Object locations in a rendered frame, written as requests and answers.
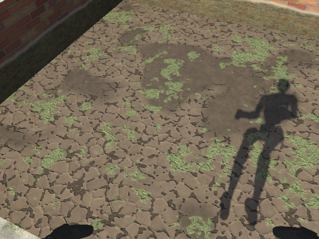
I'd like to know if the right robot hand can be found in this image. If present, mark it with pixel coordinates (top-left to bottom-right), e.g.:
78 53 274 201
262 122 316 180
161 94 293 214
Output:
272 226 319 239

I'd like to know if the left robot hand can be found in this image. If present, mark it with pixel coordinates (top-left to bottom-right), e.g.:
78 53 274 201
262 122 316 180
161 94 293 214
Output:
42 223 94 239

